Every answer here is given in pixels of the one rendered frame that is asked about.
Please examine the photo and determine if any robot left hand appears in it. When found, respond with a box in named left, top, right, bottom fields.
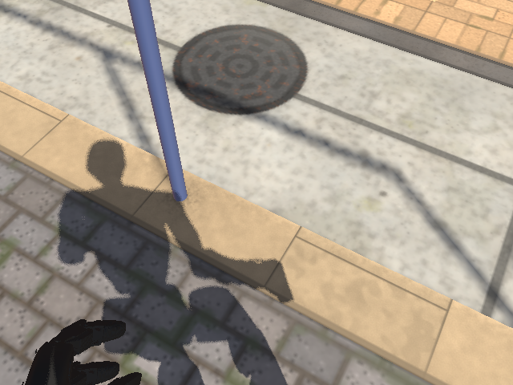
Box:
left=22, top=319, right=142, bottom=385

